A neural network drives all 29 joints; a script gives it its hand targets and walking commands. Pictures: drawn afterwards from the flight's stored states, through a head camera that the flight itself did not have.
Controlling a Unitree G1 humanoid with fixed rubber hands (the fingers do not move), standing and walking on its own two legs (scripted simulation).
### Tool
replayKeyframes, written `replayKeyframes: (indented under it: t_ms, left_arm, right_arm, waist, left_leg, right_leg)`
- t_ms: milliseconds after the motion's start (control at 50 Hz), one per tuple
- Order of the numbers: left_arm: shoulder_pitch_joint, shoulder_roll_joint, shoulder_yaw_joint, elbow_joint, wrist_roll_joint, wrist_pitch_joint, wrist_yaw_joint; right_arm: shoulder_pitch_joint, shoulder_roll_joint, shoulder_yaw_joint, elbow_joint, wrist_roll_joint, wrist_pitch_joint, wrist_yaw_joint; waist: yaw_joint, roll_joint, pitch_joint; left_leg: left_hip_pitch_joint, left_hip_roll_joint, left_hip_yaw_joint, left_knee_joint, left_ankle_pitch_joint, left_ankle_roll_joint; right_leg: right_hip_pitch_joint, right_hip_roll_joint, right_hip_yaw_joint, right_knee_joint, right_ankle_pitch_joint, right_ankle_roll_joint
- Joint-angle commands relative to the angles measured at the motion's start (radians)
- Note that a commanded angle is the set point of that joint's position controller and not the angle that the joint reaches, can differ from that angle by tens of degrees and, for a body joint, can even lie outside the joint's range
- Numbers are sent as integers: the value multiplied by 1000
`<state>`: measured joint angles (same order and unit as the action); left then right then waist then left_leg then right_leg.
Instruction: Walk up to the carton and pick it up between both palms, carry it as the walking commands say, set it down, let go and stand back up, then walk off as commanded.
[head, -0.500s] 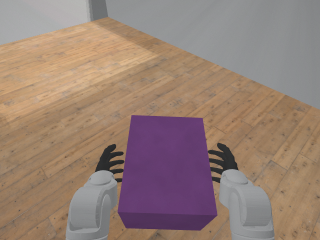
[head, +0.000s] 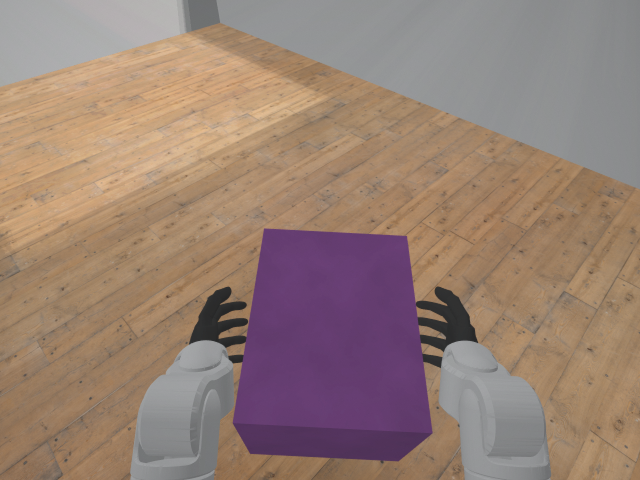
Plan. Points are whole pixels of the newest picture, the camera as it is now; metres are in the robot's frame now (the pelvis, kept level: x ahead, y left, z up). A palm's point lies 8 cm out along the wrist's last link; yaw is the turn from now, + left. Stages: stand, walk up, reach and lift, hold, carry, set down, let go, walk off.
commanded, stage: carry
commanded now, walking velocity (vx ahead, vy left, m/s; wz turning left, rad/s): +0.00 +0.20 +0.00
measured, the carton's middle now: (330, 342) +0.32 -0.01 +0.01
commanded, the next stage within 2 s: none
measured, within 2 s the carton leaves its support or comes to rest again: neither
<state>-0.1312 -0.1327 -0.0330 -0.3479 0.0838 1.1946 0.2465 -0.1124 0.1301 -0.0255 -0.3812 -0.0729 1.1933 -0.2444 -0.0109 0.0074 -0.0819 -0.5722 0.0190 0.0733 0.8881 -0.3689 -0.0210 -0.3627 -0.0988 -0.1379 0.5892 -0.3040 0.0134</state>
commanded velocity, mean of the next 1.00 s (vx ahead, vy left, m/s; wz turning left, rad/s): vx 0.00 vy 0.19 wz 0.00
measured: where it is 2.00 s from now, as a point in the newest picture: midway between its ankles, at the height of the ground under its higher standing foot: outside the picture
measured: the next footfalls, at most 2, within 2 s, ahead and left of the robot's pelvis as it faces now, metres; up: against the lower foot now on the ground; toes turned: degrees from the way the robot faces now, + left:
left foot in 0.10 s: +0.06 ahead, +0.18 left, +0.00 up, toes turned +7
right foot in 0.38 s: -0.04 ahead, +0.02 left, +0.00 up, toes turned -10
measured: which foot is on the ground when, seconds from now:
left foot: up 0.00-0.08, down 0.10-0.40, up 0.42-0.64, down 0.66-0.94, up 0.96-1.00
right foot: down 0.00-0.12, up 0.14-0.36, down 0.38-0.68, up 0.70-0.92, down 0.94-1.00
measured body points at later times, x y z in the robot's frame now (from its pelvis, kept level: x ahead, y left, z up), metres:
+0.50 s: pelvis -0.07 +0.13 +0.00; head -0.06 +0.13 +0.45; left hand +0.21 +0.26 +0.08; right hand +0.20 -0.02 +0.07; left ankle -0.03 +0.22 -0.69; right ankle -0.08 +0.03 -0.73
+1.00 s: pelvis -0.14 +0.27 -0.01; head -0.14 +0.26 +0.44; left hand +0.13 +0.40 +0.07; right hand +0.13 +0.12 +0.06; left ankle -0.08 +0.34 -0.71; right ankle -0.15 +0.18 -0.73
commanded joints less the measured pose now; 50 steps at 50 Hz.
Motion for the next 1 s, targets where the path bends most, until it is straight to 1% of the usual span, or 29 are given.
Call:
replayKeyframes:
  t_ms: [0, 20, 60, 80, 100, 120, 140, 160, 220, 300, 340, 360, 380, 400, 420, 460, 520, 600, 640, 680, 700, 720, 760, 880, 900, 920, 940, 960, 980]
  left_arm:
    - [-399, -1010, -485, -209, -327, -69, -211]
    - [-400, -998, -477, -217, -321, -68, -209]
    - [-359, -983, -476, -189, -313, -55, -204]
    - [-341, -977, -482, -172, -310, -49, -200]
    - [-330, -972, -491, -189, -301, -48, -196]
    - [-416, -973, -524, -232, -327, -40, -203]
    - [-421, -1007, -532, -212, -338, -39, -210]
    - [-415, -1014, -544, -201, -350, -39, -217]
    - [-501, -1070, -568, -233, -393, -48, -231]
    - [-487, -1043, -560, -223, -390, -43, -226]
    - [-453, -1031, -536, -200, -375, -41, -225]
    - [-439, -1024, -516, -206, -365, -45, -224]
    - [-429, -1027, -507, -193, -359, -48, -224]
    - [-419, -1033, -479, -171, -338, -57, -223]
    - [-421, -1048, -488, -193, -349, -57, -226]
    - [-413, -1043, -493, -189, -337, -61, -222]
    - [-396, -1021, -474, -192, -323, -68, -213]
    - [-352, -982, -472, -175, -313, -54, -202]
    - [-346, -979, -482, -165, -305, -47, -200]
    - [-400, -976, -521, -209, -327, -33, -207]
    - [-410, -1004, -534, -208, -342, -36, -212]
    - [-446, -1028, -550, -212, -354, -40, -217]
    - [-493, -1061, -557, -215, -382, -41, -229]
    - [-472, -1031, -546, -226, -380, -46, -225]
    - [-458, -1027, -533, -208, -374, -42, -228]
    - [-448, -1024, -518, -198, -369, -42, -228]
    - [-429, -1019, -494, -184, -354, -51, -227]
    - [-429, -1052, -496, -195, -353, -58, -228]
    - [-415, -1051, -495, -195, -348, -60, -225]
  right_arm:
    - [-445, 1006, 605, -161, 365, -43, 226]
    - [-466, 1010, 607, -158, 372, -40, 224]
    - [-418, 989, 592, -137, 359, -32, 221]
    - [-402, 969, 581, -121, 347, -26, 221]
    - [-405, 965, 584, -133, 356, -27, 227]
    - [-374, 978, 554, -90, 347, -33, 228]
    - [-403, 986, 545, -127, 342, -37, 227]
    - [-359, 986, 528, -92, 320, -33, 228]
    - [-393, 1037, 511, -96, 307, -53, 229]
    - [-379, 1015, 500, -75, 304, -53, 223]
    - [-384, 987, 500, -84, 301, -52, 216]
    - [-373, 990, 509, -75, 306, -52, 212]
    - [-418, 992, 523, -93, 318, -52, 214]
    - [-465, 976, 553, -130, 323, -40, 219]
    - [-470, 1002, 566, -137, 331, -44, 217]
    - [-495, 1008, 593, -167, 355, -46, 223]
    - [-476, 1018, 616, -159, 371, -42, 224]
    - [-412, 979, 586, -127, 356, -27, 217]
    - [-427, 975, 583, -125, 356, -22, 224]
    - [-389, 965, 549, -100, 347, -29, 227]
    - [-382, 987, 537, -109, 342, -32, 228]
    - [-387, 1011, 531, -97, 328, -33, 230]
    - [-388, 1026, 514, -84, 306, -43, 227]
    - [-392, 1012, 509, -90, 313, -53, 217]
    - [-374, 998, 505, -75, 306, -51, 212]
    - [-395, 995, 506, -78, 307, -48, 210]
    - [-406, 987, 534, -93, 307, -40, 210]
    - [-469, 1009, 565, -138, 326, -43, 215]
    - [-488, 1015, 579, -157, 346, -48, 219]
  waist:
    - [22, -211, -293]
    - [26, -265, -286]
    - [14, -213, -294]
    - [11, -159, -335]
    - [10, -31, -364]
    - [-6, 255, -361]
    - [-1, 251, -372]
    - [-3, 183, -371]
    - [0, 129, -345]
    - [2, 152, -336]
    - [15, 111, -342]
    - [20, 60, -363]
    - [31, -59, -342]
    - [45, -378, -254]
    - [33, -228, -239]
    - [28, -77, -223]
    - [23, -183, -269]
    - [19, -246, -282]
    - [13, -152, -327]
    - [-2, 262, -346]
    - [-1, 242, -363]
    - [-5, 182, -349]
    - [-2, 153, -317]
    - [13, 128, -324]
    - [19, 106, -327]
    - [26, -4, -331]
    - [44, -301, -293]
    - [37, -292, -253]
    - [30, -169, -234]
  left_leg:
    - [57, 29, -18, -134, -37, 2]
    - [98, 12, 9, -203, -26, 4]
    - [225, -14, 83, -451, 144, 15]
    - [361, 22, 58, -513, 237, 30]
    - [518, 124, -67, -489, 459, 66]
    - [552, 293, -281, -453, 803, 171]
    - [541, 310, -278, -436, 859, 232]
    - [522, 282, -236, -424, 809, 243]
    - [435, 249, -162, -451, 521, 241]
    - [364, 241, -174, -525, 280, 228]
    - [310, 210, -141, -543, 212, 180]
    - [249, 194, -128, -505, 172, 135]
    - [84, 117, -60, -408, 124, 55]
    - [-98, 25, 21, -125, -85, 13]
    - [-131, 48, -76, 45, -99, 12]
    - [-114, 67, -119, 107, -17, 0]
    - [-9, 31, -49, -28, -23, -9]
    - [174, -3, 50, -348, 42, 17]
    - [401, 38, 42, -517, 256, 33]
    - [524, 297, -277, -464, 746, 180]
    - [532, 299, -272, -443, 796, 230]
    - [499, 277, -250, -449, 716, 242]
    - [406, 260, -188, -470, 491, 251]
    - [312, 214, -149, -538, 203, 200]
    - [264, 197, -126, -538, 128, 152]
    - [133, 154, -98, -432, 77, 93]
    - [-76, 33, 13, -208, -18, 19]
    - [-130, 47, -58, 19, -93, 10]
    - [-103, 74, -112, 63, -65, 13]
  right_leg:
    - [255, -264, 151, -107, 730, -110]
    - [237, -253, 138, -102, 690, -93]
    - [197, -215, 102, -40, 585, -44]
    - [131, -175, 66, 17, 466, 3]
    - [-49, -118, 44, 99, 219, 58]
    - [-218, 2, -32, 252, -222, 106]
    - [-221, 16, 26, 394, -398, 76]
    - [-229, 26, 49, 461, -389, 58]
    - [-229, 8, 48, 486, -266, 36]
    - [-87, 38, 14, 286, -229, 6]
    - [82, 62, -21, -30, -92, -9]
    - [209, -12, 47, -177, 12, -19]
    - [342, -148, 221, -252, -42, -63]
    - [280, -420, 557, -332, 83, -195]
    - [273, -423, 506, -292, 296, -214]
    - [262, -349, 332, -224, 434, -167]
    - [286, -259, 173, -137, 687, -118]
    - [223, -243, 119, -86, 649, -67]
    - [102, -173, 58, 23, 421, 15]
    - [-203, 3, -34, 246, -267, 102]
    - [-208, 14, 22, 371, -382, 72]
    - [-225, 32, 45, 460, -378, 50]
    - [-225, 4, 54, 517, -282, 31]
    - [40, 60, -18, 58, -137, -9]
    - [142, 32, -9, -128, -12, -13]
    - [285, -101, 156, -208, 8, -41]
    - [335, -378, 513, -324, 19, -158]
    - [271, -445, 540, -322, 215, -217]
    - [255, -388, 438, -272, 329, -195]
